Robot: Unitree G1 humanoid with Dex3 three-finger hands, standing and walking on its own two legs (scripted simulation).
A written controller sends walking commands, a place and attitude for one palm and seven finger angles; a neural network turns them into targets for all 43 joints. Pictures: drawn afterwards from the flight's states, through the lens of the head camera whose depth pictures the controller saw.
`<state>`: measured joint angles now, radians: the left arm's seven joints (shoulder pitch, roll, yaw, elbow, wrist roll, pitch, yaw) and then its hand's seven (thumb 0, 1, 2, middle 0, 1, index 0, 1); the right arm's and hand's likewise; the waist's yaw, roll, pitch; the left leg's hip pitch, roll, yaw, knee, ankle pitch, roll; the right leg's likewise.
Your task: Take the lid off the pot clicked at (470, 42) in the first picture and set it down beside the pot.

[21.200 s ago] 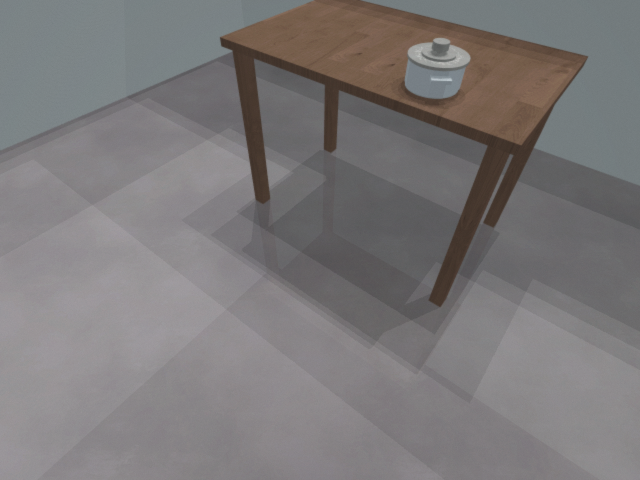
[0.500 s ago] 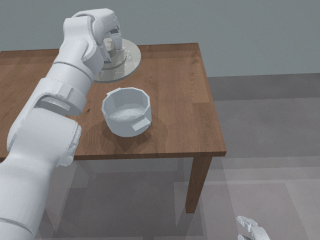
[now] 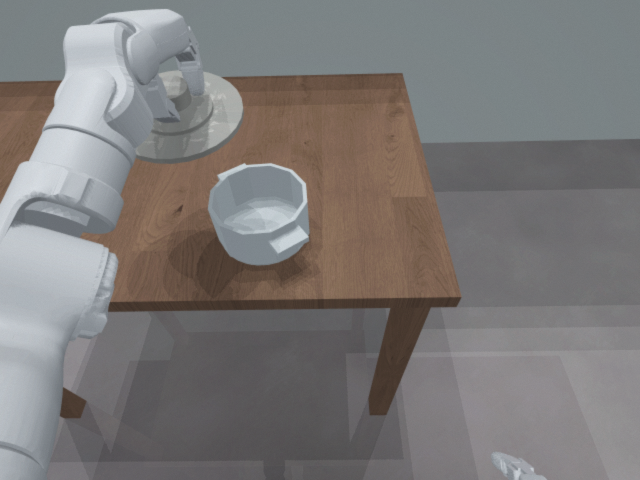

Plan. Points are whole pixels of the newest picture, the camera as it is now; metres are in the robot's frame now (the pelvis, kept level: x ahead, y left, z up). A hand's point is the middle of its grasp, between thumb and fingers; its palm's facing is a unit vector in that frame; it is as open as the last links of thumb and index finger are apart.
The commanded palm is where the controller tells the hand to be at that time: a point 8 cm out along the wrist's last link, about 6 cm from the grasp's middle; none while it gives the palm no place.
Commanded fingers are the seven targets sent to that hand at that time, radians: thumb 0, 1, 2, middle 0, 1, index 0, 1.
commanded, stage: move the lid sideways beside the pot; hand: left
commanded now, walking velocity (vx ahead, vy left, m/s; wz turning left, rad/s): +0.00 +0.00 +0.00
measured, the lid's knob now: (170, 94) +0.51 +0.17 +0.22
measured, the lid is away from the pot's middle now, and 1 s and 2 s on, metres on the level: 0.08 0.21 0.23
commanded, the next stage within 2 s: lower the lid onto the table in 1.32 s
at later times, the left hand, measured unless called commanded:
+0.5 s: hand (109, 95) +0.48 +0.23 +0.24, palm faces -0.25 -0.07 -0.97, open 7.3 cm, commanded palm +0.47 +0.23 +0.32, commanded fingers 0.00 0.74 0.86 -0.91 -1.06 -0.88 -1.05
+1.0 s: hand (41, 106) +0.46 +0.30 +0.24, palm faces -0.26 -0.07 -0.96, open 7.3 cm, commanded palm +0.46 +0.30 +0.32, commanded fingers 0.00 0.74 0.86 -0.91 -1.06 -0.88 -1.05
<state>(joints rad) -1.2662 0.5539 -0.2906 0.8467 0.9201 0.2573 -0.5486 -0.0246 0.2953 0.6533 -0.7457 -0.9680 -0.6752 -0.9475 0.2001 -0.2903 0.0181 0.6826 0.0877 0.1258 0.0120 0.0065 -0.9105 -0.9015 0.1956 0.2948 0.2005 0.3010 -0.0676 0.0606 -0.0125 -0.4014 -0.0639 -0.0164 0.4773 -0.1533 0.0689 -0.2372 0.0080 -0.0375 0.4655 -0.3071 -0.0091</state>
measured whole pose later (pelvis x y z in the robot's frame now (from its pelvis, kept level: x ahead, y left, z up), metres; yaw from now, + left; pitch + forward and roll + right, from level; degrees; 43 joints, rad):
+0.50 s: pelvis +0.00 +0.01 +0.00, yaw +0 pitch +6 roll -2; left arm -1.29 0.65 -0.24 0.92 0.93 0.19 -0.56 -0.03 0.30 0.65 -0.75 -0.97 -0.67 -0.95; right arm 0.21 -0.29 0.03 0.68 0.10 0.14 0.00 0.01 -0.91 -0.90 0.20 0.29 0.20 0.30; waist -0.07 0.05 -0.01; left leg -0.44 -0.07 -0.02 0.49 -0.16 0.08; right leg -0.26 0.01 -0.04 0.46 -0.30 0.00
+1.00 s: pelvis +0.00 +0.01 +0.00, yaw +0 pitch +6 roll -2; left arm -1.25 0.80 -0.17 0.91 0.94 0.11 -0.59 -0.03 0.30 0.65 -0.75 -0.97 -0.67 -0.95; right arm 0.23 -0.30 0.03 0.67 0.11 0.17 -0.01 0.00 -0.91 -0.90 0.20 0.29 0.20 0.30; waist -0.07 0.05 0.00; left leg -0.46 -0.06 -0.03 0.51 -0.16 0.08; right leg -0.27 0.01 -0.05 0.45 -0.29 0.00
